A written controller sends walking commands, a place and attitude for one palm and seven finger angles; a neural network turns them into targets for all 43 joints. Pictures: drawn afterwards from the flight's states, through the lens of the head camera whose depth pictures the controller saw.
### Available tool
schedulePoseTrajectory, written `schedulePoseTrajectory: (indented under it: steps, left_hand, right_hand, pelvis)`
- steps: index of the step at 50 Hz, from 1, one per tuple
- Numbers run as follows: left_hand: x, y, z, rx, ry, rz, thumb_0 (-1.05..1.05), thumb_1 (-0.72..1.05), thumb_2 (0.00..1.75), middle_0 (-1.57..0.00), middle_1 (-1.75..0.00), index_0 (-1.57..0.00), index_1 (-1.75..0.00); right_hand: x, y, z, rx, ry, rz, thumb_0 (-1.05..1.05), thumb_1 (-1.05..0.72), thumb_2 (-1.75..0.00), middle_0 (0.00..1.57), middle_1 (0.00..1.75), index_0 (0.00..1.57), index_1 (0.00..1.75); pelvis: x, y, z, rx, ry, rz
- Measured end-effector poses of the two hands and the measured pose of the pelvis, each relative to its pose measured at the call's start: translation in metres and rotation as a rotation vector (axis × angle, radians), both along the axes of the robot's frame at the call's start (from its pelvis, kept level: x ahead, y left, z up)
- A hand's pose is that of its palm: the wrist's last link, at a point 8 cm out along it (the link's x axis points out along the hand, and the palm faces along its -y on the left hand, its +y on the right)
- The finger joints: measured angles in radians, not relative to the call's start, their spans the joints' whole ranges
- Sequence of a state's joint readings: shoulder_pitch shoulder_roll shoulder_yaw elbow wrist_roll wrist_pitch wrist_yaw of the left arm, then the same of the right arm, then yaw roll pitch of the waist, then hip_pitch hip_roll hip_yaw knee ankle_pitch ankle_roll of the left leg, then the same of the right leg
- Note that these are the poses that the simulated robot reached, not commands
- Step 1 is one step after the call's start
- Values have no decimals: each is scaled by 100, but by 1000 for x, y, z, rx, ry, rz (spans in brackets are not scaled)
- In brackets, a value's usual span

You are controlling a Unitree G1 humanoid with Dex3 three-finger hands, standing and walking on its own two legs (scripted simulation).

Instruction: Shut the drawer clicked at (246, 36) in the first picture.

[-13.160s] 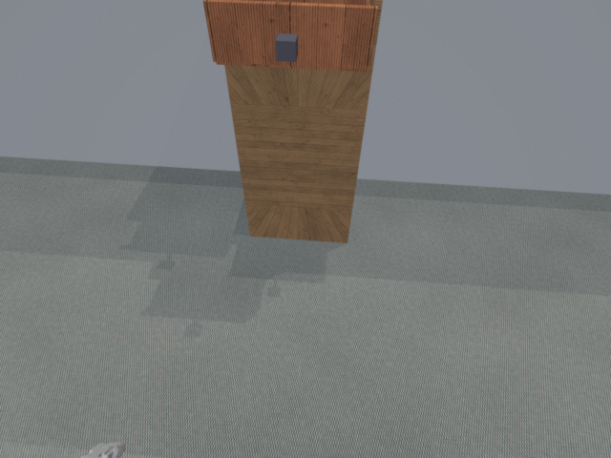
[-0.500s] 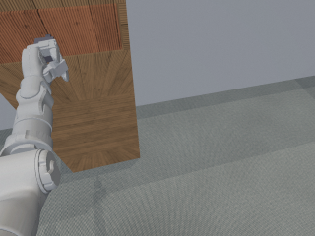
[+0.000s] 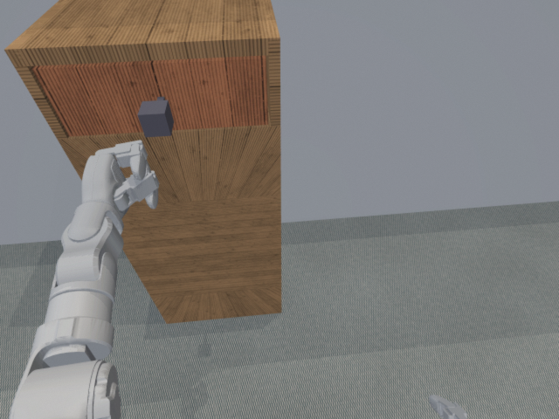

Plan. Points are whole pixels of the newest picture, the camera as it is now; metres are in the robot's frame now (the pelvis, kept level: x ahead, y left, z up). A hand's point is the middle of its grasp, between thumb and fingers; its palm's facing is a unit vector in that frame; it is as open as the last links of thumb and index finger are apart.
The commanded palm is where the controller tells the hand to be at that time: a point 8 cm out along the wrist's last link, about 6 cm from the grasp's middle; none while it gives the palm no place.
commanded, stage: draw the hand back to the body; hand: left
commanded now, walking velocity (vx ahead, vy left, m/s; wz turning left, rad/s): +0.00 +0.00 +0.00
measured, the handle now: (158, 112) +0.57 +0.23 +0.16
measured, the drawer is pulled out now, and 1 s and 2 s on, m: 0.00 0.00 0.00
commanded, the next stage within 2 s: step back with the hand held close in 1.08 s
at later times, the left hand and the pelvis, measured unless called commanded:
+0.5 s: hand (91, 267) +0.25 +0.22 +0.16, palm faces +0.33 -0.92 -0.23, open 3.3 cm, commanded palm +0.21 +0.26 +0.18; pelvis -0.03 -0.01 +0.01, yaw +1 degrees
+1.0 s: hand (12, 365) +0.15 +0.24 +0.17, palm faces +0.42 -0.83 -0.38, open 3.3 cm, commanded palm +0.11 +0.28 +0.19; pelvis -0.02 +0.00 +0.02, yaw +1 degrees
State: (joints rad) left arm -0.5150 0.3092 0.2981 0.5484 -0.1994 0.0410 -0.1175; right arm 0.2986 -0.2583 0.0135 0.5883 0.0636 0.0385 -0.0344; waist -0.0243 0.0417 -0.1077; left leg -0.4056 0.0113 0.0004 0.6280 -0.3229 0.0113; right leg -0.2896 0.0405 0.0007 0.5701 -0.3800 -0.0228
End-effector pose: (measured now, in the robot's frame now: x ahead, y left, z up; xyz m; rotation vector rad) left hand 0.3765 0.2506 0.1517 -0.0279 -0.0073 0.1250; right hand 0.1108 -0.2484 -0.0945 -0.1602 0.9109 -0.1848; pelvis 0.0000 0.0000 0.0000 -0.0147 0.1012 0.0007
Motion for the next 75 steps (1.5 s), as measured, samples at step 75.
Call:
schedulePoseTrajectory:
  steps: [75]
  left_hand:
    - [-262, 34, 32, 551, -45, 172, 1, 89, 89, -141, -160, -140, -160]
  right_hand:
    - [26, 21, 30, -26, -126, 58, 1, -91, -90, 20, 30, 20, 30]
  pelvis:
    - [-37, 11, 16, -3, -98, 7]
